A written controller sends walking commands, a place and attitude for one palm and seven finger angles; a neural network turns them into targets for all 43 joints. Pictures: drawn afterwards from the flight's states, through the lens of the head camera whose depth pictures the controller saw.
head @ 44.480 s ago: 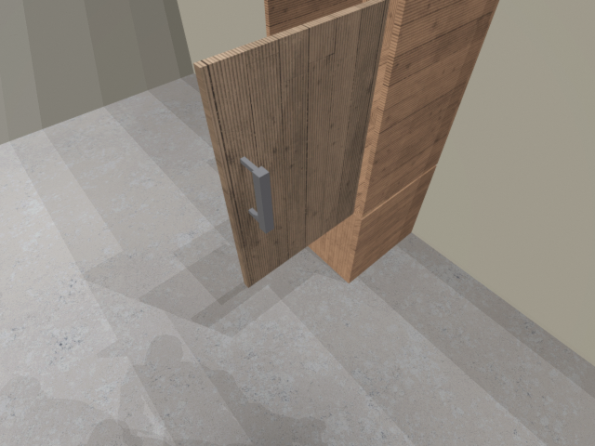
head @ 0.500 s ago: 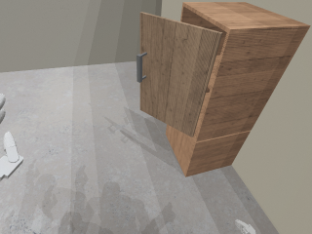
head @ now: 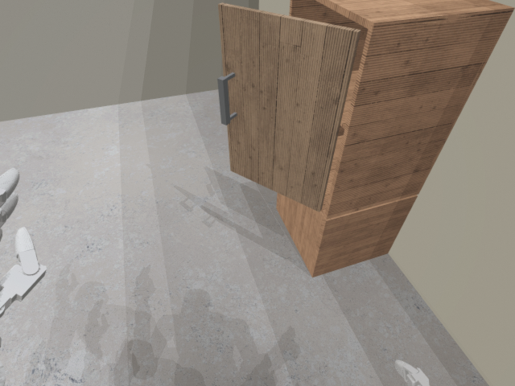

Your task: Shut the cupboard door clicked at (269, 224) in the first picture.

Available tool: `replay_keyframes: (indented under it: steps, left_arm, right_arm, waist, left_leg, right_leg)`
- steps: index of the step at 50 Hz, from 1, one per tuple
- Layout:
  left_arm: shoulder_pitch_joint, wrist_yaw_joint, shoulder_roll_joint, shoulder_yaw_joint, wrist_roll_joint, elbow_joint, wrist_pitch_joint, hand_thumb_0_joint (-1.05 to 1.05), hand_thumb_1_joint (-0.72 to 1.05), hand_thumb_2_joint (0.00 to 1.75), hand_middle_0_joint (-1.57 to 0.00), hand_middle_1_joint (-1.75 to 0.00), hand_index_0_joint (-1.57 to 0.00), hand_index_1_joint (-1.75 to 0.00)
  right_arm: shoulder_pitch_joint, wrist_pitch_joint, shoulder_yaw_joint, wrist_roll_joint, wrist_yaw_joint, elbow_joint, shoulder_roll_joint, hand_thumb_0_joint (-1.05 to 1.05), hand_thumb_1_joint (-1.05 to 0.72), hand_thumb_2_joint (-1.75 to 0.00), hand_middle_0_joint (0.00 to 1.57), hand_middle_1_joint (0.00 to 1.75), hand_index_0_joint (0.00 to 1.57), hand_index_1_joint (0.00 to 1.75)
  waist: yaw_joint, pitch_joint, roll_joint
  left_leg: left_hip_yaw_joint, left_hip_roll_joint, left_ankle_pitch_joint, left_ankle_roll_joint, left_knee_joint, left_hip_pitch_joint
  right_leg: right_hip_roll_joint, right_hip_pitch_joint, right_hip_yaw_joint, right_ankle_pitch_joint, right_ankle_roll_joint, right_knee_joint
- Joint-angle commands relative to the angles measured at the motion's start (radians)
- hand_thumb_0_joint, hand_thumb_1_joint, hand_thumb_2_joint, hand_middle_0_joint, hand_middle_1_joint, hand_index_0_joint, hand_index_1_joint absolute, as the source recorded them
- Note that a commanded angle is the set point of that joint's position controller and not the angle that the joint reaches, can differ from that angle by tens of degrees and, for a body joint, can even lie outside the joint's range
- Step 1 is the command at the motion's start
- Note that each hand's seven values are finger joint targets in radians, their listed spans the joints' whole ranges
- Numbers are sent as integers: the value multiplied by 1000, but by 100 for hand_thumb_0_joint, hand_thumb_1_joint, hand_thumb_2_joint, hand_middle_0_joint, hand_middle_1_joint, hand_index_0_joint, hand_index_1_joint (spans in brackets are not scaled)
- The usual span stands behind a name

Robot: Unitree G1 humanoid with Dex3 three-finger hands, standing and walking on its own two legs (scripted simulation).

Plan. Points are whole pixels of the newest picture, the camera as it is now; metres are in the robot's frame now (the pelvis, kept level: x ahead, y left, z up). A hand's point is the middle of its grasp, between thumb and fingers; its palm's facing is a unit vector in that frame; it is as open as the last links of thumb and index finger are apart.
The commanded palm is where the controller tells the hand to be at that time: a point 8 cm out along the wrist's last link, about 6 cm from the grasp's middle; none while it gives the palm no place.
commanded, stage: let the arm hang, fingers relaxed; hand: left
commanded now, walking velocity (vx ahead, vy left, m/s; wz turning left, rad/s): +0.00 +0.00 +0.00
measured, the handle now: (228, 99) +0.93 +0.14 +0.00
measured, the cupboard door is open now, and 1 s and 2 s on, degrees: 37 37 37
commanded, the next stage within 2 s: look to check the result in 1.08 s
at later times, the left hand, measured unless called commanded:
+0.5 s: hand out of the picture -0.05 +0.21 -0.16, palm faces +0.03 -0.98 -0.20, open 7.2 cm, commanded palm none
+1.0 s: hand out of the picture +0.04 +0.21 -0.16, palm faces -0.01 -0.98 -0.20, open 7.3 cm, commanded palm none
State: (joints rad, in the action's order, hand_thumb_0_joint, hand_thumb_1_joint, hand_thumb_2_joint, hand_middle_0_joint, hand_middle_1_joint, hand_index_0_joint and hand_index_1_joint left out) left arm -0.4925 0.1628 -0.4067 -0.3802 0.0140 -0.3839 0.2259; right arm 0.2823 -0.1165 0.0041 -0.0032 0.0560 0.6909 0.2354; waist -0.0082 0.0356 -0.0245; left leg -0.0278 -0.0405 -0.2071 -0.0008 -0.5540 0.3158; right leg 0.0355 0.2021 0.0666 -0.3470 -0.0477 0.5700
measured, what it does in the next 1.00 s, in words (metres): stands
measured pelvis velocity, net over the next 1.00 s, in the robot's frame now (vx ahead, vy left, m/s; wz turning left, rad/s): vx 0.01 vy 0.03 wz -0.02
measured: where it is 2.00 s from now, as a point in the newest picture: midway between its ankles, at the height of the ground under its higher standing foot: outside the picture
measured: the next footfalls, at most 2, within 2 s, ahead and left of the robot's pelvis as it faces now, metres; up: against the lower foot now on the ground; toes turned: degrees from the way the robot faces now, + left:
none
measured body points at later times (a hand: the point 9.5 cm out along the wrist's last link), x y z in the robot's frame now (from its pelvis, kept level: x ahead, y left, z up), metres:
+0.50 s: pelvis +0.00 +0.02 +0.01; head +0.02 +0.04 +0.46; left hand -0.05 +0.26 -0.15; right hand +0.02 -0.22 -0.14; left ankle +0.05 +0.13 -0.73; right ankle -0.03 -0.09 -0.73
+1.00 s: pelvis +0.01 +0.03 +0.01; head +0.01 +0.03 +0.46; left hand +0.04 +0.27 -0.14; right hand +0.02 -0.20 -0.14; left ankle +0.05 +0.13 -0.73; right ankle -0.03 -0.09 -0.73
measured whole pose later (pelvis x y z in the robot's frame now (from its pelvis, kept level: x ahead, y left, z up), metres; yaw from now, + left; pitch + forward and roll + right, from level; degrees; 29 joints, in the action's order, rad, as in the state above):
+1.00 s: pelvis +0.01 +0.03 +0.01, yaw -1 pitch -2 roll +0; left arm -0.24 0.02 -0.18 0.00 -0.01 1.12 0.00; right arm 0.26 0.00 0.00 -0.01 0.03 1.13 0.17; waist -0.01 -0.01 0.00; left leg -0.08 0.01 -0.16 -0.04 -0.39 0.20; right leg -0.01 0.09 0.02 -0.26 0.00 0.39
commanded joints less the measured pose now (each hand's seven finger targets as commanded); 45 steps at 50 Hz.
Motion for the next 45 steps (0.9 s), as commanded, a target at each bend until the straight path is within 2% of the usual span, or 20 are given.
replay_keyframes:
  steps: [1, 2, 3, 4, 5, 6, 7, 9, 10, 11, 12, 15, 19, 22, 26, 30, 38, 39, 43, 45]
  left_arm:
    - [66, -155, 81, 284, -44, 525, -235, 0, 90, 90, -20, -30, -20, -30]
    - [100, -159, 66, 288, -38, 569, -238, 0, 90, 90, -20, -30, -20, -30]
    - [130, -160, 39, 289, -37, 618, -236, 0, 90, 90, -20, -30, -20, -30]
    - [149, -161, 15, 293, -37, 679, -229, 0, 90, 90, -20, -30, -20, -30]
    - [188, -161, -5, 298, -41, 743, -220, 0, 90, 90, -20, -30, -20, -30]
    - [224, -160, -23, 307, -42, 814, -217, 0, 90, 90, -20, -30, -20, -30]
    - [243, -156, -14, 318, -38, 877, -220, 0, 90, 90, -20, -30, -20, -30]
    - [272, -150, 7, 339, -35, 996, -227, 0, 90, 90, -20, -30, -20, -30]
    - [269, -148, 19, 345, -34, 1050, -227, 0, 90, 90, -20, -30, -20, -30]
    - [253, -146, 17, 349, -33, 1100, -226, 0, 90, 90, -20, -30, -20, -30]
    - [242, -145, 36, 351, -31, 1152, -224, 0, 90, 90, -20, -30, -20, -30]
    - [202, -143, 77, 340, -31, 1266, -225, 0, 90, 90, -20, -30, -20, -30]
    - [185, -145, 82, 352, -28, 1370, -222, 0, 90, 90, -20, -30, -20, -30]
    - [172, -144, 85, 355, -26, 1427, -219, 0, 90, 90, -20, -30, -20, -30]
    - [151, -140, 88, 357, -26, 1477, -217, 0, 90, 90, -20, -30, -20, -30]
    - [143, -136, 100, 358, -25, 1505, -220, 0, 90, 90, -20, -30, -20, -30]
    - [149, -131, 105, 356, -26, 1508, -222, 0, 90, 90, -20, -30, -20, -30]
    - [153, -131, 103, 355, -27, 1505, -221, 0, 90, 90, -20, -30, -20, -30]
    - [164, -130, 105, 354, -28, 1499, -222, 0, 90, 90, -20, -30, -20, -30]
    - [167, -130, 105, 353, -27, 1495, -219, 0, 90, 90, -20, -30, -20, -30]
  right_arm:
    - [-135, 22, 56, -8, -50, -32, 205, 0, -90, -90, 20, 30, 20, 30]
    - [-132, 41, 42, -11, -48, -33, 208, 0, -90, -90, 20, 30, 20, 30]
    - [-144, 53, 36, -13, -46, -36, 214, 0, -90, -90, 20, 30, 20, 30]
    - [-158, 60, 32, -12, -45, -30, 212, 0, -90, -90, 20, 30, 20, 30]
    - [-160, 69, 33, -11, -45, -19, 208, 0, -90, -90, 20, 30, 20, 30]
    - [-153, 82, 33, -12, -47, -2, 202, 0, -90, -90, 20, 30, 20, 30]
    - [-148, 98, 28, -15, -48, 20, 175, 0, -90, -90, 20, 30, 20, 30]
    - [-140, 118, 15, -22, -50, 68, 137, 0, -90, -90, 20, 30, 20, 30]
    - [-142, 121, 10, -23, -49, 91, 129, 0, -90, -90, 20, 30, 20, 30]
    - [-143, 121, 10, -21, -47, 108, 133, 0, -90, -90, 20, 30, 20, 30]
    - [-140, 120, 9, -20, -43, 133, 122, 0, -90, -90, 20, 30, 20, 30]
    - [-125, 122, 11, -21, -31, 195, 90, 0, -90, -90, 20, 30, 20, 30]
    - [-77, 124, 16, -13, -24, 265, 86, 0, -90, -90, 20, 30, 20, 30]
    - [-44, 119, 21, -8, -20, 309, 95, 0, -90, -90, 20, 30, 20, 30]
    - [-11, 114, 24, -4, -16, 351, 95, 0, -90, -90, 20, 30, 20, 30]
    - [3, 115, 23, -6, -15, 383, 83, 0, -90, -90, 20, 30, 20, 30]
    - [19, 114, 21, -9, -18, 409, 57, 0, -90, -90, 20, 30, 20, 30]
    - [21, 113, 21, -9, -19, 410, 60, 0, -90, -90, 20, 30, 20, 30]
    - [18, 112, 21, -10, -20, 410, 56, 0, -90, -90, 20, 30, 20, 30]
    - [15, 109, 22, -10, -20, 407, 56, 0, -90, -90, 20, 30, 20, 30]
  waist:
    - [15, 38, -33]
    - [23, 33, 9]
    - [30, 22, 81]
    - [34, 40, 173]
    - [21, 50, 257]
    - [3, 37, 272]
    - [-5, 16, 243]
    - [-18, 2, 116]
    - [-16, 11, 50]
    - [-7, 20, 11]
    - [-4, 38, -41]
    - [6, 10, -151]
    - [1, -30, -96]
    - [2, -43, -19]
    - [7, -54, 17]
    - [7, -80, 43]
    - [10, -118, 30]
    - [10, -117, 39]
    - [9, -123, 11]
    - [10, -109, 18]
  left_leg:
    - [151, -165, 435, -94, 24, 48]
    - [173, -166, 387, -102, 49, 78]
    - [180, -155, 339, -101, 62, 105]
    - [150, -120, 288, -80, 34, 77]
    - [113, -75, 241, -50, -5, 23]
    - [89, -43, 209, -29, -23, -28]
    - [74, -23, 157, -21, -25, -59]
    - [72, -24, 139, -16, 23, -100]
    - [79, -39, 161, -18, 59, -116]
    - [89, -53, 183, -19, 79, -126]
    - [90, -60, 173, -22, 98, -122]
    - [90, -62, 73, -23, 149, -97]
    - [91, -69, 27, -22, 180, -109]
    - [96, -80, 49, -30, 200, -126]
    - [95, -83, 72, -36, 217, -136]
    - [94, -82, 40, -37, 236, -131]
    - [84, -75, 29, -35, 257, -110]
    - [85, -74, 29, -34, 259, -107]
    - [84, -74, 28, -32, 267, -106]
    - [82, -72, 67, -34, 259, -118]
  right_leg:
    - [-100, 61, -60, 170, 41, 113]
    - [-87, 41, -44, 120, 37, 106]
    - [-89, 4, -50, 141, 31, 64]
    - [-108, -7, -83, 204, 20, -8]
    - [-147, 25, -126, 268, 1, -75]
    - [-180, 78, -154, 282, -23, -109]
    - [-200, 117, -172, 254, -36, -145]
    - [-187, 132, -168, 167, -27, -171]
    - [-165, 108, -155, 159, -12, -170]
    - [-147, 77, -144, 172, 1, -173]
    - [-143, 37, -140, 175, 5, -183]
    - [-131, -7, -135, 137, -3, -231]
    - [-132, -5, -126, 120, -6, -276]
    - [-130, -10, -115, 130, -5, -283]
    - [-127, -19, -106, 139, -3, -277]
    - [-127, -10, -103, 112, 1, -276]
    - [-129, -5, -105, 112, 5, -271]
    - [-130, -9, -106, 112, 6, -272]
    - [-129, -6, -105, 118, 9, -266]
    - [-131, -17, -109, 148, 9, -266]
